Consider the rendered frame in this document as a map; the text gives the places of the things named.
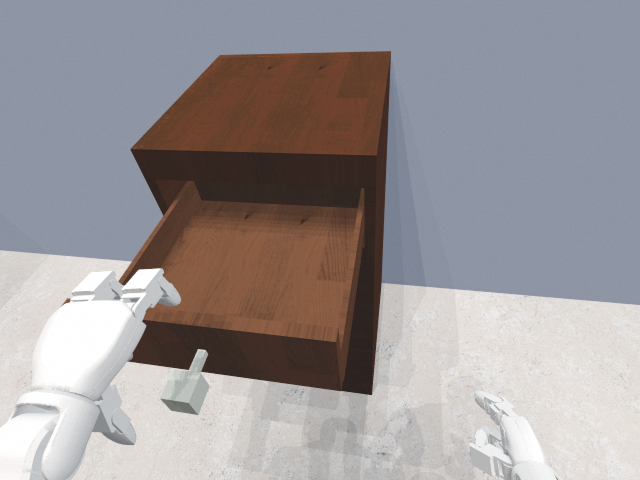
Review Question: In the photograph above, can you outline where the drawer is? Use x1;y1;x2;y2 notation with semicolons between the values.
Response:
62;181;365;391

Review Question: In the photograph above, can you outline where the robot right hand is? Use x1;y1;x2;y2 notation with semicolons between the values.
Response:
469;390;548;480

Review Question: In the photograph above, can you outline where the left robot forearm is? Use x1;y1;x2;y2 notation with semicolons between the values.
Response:
0;389;100;480

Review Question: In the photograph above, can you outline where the robot left hand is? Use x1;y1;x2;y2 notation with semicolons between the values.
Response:
31;268;181;445

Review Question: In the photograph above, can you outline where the handle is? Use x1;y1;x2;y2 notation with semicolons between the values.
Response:
160;349;209;415

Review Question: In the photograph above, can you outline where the cabinet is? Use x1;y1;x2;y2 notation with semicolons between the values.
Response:
130;51;391;395

